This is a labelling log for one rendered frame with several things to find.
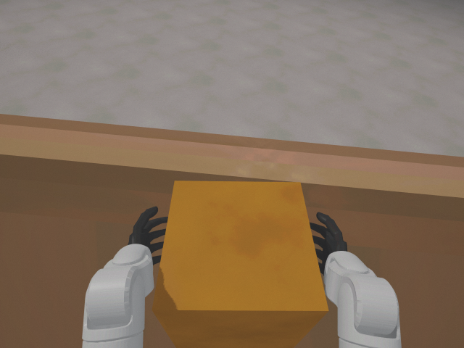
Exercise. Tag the right robot hand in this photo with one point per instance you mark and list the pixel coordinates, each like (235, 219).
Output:
(333, 241)

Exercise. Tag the carton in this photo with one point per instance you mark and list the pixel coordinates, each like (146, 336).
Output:
(238, 267)

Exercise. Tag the left robot hand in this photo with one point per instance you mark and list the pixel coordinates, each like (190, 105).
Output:
(142, 235)

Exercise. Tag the right robot forearm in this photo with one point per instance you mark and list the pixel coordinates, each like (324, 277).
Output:
(368, 308)

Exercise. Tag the left robot forearm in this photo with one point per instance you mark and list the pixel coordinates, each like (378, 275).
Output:
(114, 311)

